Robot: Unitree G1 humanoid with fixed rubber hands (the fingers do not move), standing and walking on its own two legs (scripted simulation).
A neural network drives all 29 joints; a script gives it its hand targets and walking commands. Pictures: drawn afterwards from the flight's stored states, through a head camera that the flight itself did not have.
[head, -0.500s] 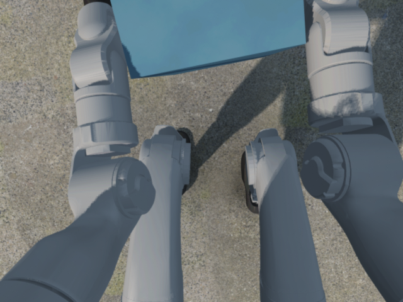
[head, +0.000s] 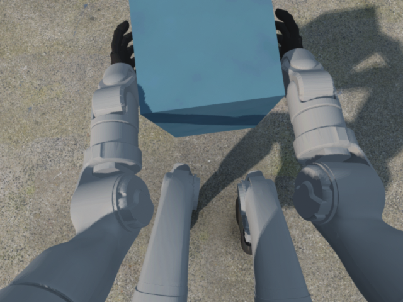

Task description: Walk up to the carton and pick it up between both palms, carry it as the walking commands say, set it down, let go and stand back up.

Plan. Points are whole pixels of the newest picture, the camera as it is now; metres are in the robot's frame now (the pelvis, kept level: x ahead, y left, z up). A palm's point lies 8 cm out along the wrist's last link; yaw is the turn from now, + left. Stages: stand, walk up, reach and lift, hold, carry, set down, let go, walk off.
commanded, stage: reach and lift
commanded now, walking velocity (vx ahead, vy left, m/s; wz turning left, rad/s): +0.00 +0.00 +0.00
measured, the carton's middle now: (208, 78) +0.49 +0.04 -0.08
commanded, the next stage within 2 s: none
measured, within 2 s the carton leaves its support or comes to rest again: neither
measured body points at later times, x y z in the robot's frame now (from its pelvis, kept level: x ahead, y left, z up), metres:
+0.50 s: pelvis +0.08 +0.01 +0.09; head +0.28 +0.02 +0.49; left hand +0.48 +0.20 +0.01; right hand +0.52 -0.08 +0.02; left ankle +0.17 +0.14 -0.49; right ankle +0.12 -0.11 -0.49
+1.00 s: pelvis +0.09 +0.02 +0.15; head +0.22 +0.01 +0.58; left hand +0.45 +0.20 +0.11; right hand +0.49 -0.09 +0.10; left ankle +0.17 +0.14 -0.49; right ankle +0.12 -0.11 -0.49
